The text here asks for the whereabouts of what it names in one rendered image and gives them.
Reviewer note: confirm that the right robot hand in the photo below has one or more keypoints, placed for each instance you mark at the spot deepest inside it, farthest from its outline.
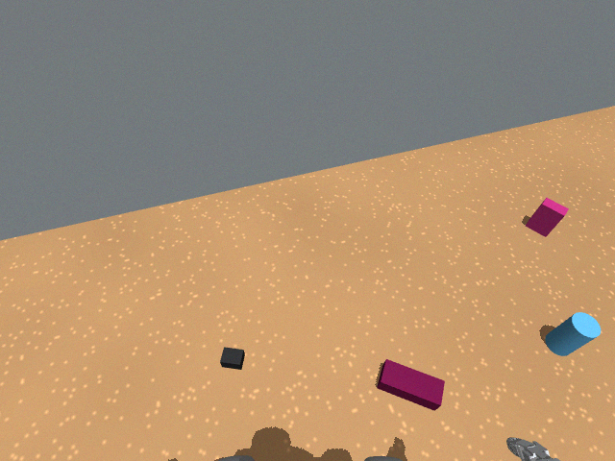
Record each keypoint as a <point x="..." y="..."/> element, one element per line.
<point x="528" y="451"/>

